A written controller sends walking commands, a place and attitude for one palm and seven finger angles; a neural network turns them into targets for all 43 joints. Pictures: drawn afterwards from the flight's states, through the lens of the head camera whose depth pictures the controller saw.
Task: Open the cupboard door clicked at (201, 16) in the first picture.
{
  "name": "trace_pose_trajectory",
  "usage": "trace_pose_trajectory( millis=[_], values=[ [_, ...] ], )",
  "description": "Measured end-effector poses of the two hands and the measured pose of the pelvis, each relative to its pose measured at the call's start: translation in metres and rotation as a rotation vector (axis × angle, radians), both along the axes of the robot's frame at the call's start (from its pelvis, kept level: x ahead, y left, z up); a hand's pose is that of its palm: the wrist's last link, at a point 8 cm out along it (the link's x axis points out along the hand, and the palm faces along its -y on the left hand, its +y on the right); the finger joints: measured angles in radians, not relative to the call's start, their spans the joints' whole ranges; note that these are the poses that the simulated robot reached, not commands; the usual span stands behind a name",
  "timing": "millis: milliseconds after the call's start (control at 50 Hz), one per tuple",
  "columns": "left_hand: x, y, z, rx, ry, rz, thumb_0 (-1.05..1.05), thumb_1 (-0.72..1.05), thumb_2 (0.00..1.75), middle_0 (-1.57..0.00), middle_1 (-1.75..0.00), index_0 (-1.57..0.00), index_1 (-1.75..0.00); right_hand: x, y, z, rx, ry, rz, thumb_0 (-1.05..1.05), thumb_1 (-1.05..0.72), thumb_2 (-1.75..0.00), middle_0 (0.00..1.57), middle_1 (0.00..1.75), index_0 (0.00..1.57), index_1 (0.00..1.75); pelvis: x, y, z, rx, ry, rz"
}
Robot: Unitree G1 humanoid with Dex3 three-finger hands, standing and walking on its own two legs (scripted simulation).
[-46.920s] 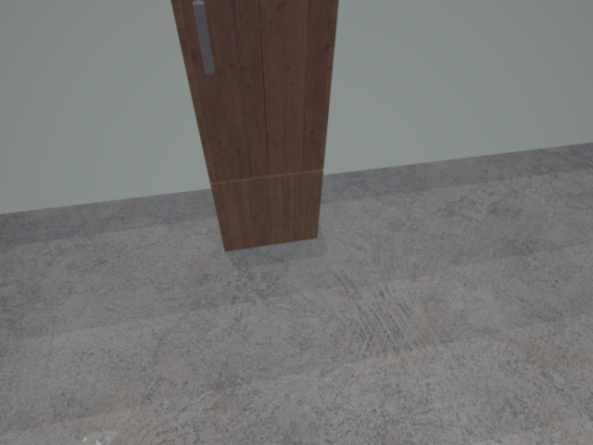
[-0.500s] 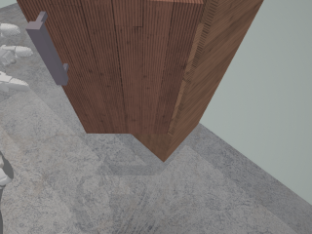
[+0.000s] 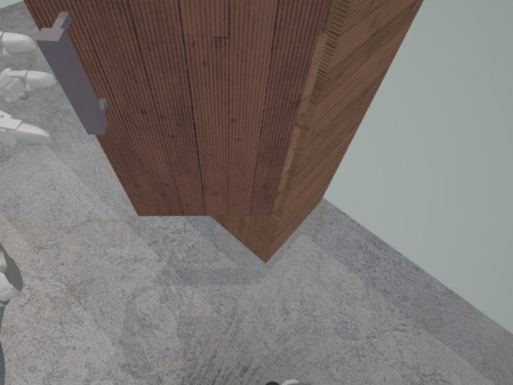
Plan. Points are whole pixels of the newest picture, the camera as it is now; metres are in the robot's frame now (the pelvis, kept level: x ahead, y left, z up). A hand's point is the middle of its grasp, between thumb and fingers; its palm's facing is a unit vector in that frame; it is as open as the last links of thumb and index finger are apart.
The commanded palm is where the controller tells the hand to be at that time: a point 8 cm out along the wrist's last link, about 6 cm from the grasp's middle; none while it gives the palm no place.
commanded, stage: slide the fingers in behind the handle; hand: left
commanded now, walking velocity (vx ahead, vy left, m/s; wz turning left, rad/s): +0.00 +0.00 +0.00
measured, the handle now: (82, 78) +0.53 +0.23 +0.15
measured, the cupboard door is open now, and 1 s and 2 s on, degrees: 43 43 43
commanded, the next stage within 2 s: close the thumb around the handle in 1.42 s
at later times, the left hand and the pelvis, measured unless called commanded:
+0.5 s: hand (54, 98) +0.48 +0.25 +0.16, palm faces -0.03 -1.00 +0.01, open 14.0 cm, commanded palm +0.46 +0.30 +0.15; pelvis +0.00 +0.00 +0.00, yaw +0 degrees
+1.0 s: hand (75, 101) +0.47 +0.22 +0.16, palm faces -0.02 -1.00 +0.01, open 14.0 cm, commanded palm +0.45 +0.27 +0.15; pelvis -0.01 -0.01 +0.00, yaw +0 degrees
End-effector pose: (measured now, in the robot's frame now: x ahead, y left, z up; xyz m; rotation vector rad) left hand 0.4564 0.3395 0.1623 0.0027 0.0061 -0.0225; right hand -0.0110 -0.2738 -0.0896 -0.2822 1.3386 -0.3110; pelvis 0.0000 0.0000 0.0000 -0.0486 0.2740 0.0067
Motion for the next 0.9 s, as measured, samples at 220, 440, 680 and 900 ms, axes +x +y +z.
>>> trace_pose_trajectory(
  millis=[220,440,680,900],
  values=[
    [-0.003,-0.013,-0.006,0.001,0.004,0.002,-0.01,-0.50,0.30,-0.30,-1.20,-0.30,-1.20,-0.002,0.009,-0.002,0.022,-0.030,-0.004,0.01,-0.90,-0.90,0.20,0.30,0.21,0.30,-0.003,0.003,0.001,0.001,-0.019,-0.003],
    [0.001,-0.031,-0.005,-0.007,0.000,-0.006,-0.01,-0.50,0.30,-0.30,-1.20,-0.30,-1.20,0.013,0.010,-0.004,0.027,-0.085,0.021,0.01,-0.90,-0.90,0.20,0.30,0.21,0.30,-0.004,0.004,0.001,0.002,-0.028,0.001],
    [0.004,-0.048,-0.007,-0.010,-0.002,-0.002,-0.01,-0.50,0.30,-0.30,-1.20,-0.30,-1.20,0.014,0.007,-0.005,0.035,-0.089,0.023,0.01,-0.90,-0.90,0.20,0.30,0.21,0.30,-0.004,0.000,0.001,0.006,-0.033,-0.003],
    [0.000,-0.055,-0.008,-0.008,0.004,0.005,-0.01,-0.50,0.30,-0.30,-1.20,-0.30,-1.20,0.014,0.003,-0.005,0.042,-0.101,0.013,0.01,-0.90,-0.90,0.20,0.30,0.21,0.30,-0.004,-0.005,0.002,0.010,-0.044,-0.009]
  ],
)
